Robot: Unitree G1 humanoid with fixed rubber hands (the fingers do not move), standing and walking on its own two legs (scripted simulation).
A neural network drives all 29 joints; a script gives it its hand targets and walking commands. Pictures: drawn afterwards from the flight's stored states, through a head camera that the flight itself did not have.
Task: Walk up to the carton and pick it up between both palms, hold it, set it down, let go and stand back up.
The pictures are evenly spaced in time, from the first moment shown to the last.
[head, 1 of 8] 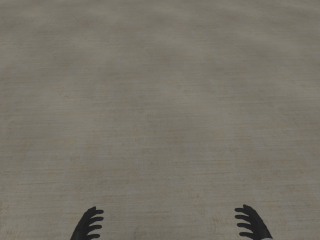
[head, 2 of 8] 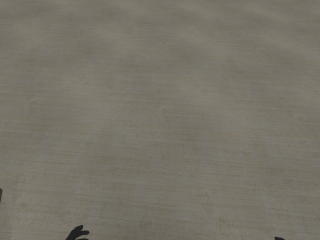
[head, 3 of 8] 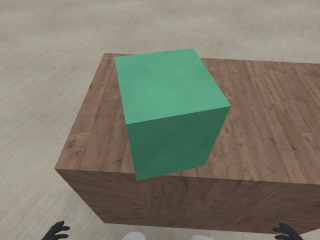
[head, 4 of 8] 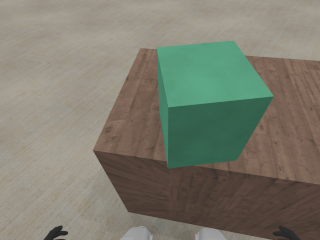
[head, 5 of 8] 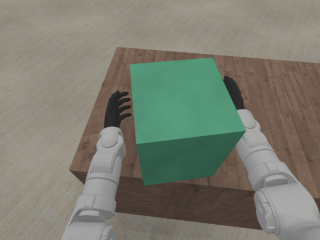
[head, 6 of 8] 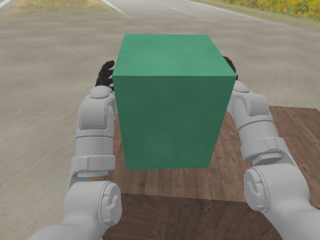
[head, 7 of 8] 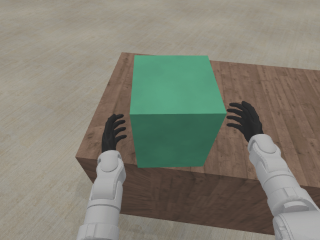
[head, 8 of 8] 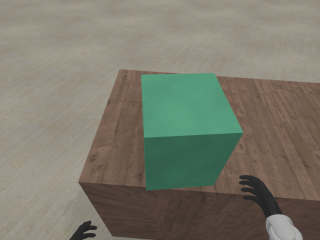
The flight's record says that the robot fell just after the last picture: no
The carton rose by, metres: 0.20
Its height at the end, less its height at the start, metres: +0.00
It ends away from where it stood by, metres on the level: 0.02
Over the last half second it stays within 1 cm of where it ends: yes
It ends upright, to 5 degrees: yes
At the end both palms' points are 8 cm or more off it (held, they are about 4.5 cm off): yes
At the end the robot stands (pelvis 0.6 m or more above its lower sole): yes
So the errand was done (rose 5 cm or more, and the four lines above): yes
